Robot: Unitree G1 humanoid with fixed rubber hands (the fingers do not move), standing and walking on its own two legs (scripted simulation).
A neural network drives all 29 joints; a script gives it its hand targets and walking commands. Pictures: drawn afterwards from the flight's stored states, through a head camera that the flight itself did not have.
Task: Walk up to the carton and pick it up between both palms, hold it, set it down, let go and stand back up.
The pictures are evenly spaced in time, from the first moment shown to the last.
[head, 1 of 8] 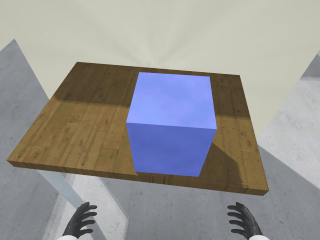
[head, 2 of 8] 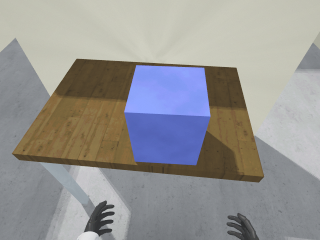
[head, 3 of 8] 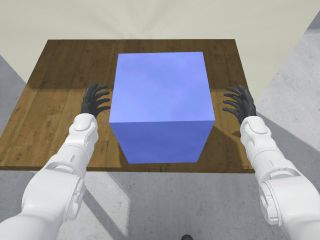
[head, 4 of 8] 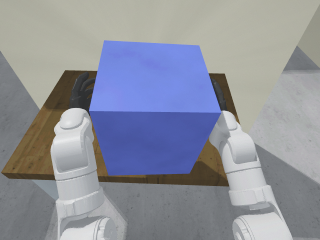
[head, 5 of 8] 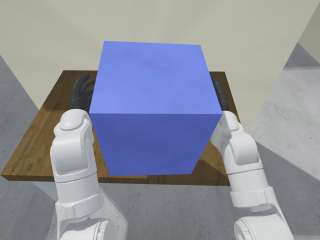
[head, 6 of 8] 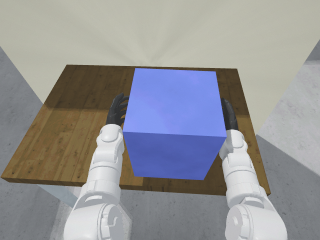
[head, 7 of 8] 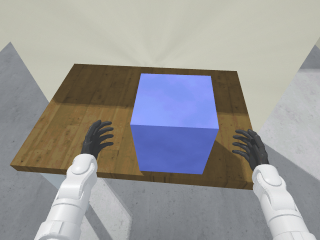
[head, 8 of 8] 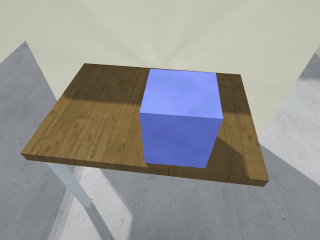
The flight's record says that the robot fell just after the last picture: no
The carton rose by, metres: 0.16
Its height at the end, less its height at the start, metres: +0.00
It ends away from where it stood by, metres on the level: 0.01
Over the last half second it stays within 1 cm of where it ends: yes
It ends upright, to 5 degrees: yes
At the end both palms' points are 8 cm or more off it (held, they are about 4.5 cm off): yes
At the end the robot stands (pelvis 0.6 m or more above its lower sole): yes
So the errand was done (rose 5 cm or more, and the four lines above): yes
